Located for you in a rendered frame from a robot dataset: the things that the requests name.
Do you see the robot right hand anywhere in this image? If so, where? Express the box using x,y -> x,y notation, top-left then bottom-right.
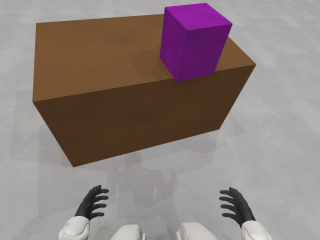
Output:
219,187 -> 256,228

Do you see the robot right forearm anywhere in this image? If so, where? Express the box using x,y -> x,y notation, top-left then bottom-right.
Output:
241,220 -> 274,240

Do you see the robot left hand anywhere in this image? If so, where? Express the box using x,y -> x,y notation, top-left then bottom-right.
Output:
74,185 -> 109,221

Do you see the robot right thigh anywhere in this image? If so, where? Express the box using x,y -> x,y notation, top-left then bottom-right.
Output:
176,222 -> 218,240

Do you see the robot left forearm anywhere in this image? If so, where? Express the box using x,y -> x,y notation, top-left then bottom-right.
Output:
58,216 -> 90,240

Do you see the robot left thigh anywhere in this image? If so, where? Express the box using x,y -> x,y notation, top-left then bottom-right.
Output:
110,224 -> 146,240

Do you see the robot thigh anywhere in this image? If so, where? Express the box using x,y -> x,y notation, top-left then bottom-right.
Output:
176,222 -> 218,240
110,224 -> 146,240

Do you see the carton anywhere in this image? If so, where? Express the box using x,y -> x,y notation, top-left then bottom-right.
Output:
159,3 -> 233,82

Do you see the pedestal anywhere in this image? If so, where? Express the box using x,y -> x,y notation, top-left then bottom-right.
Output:
32,14 -> 257,168

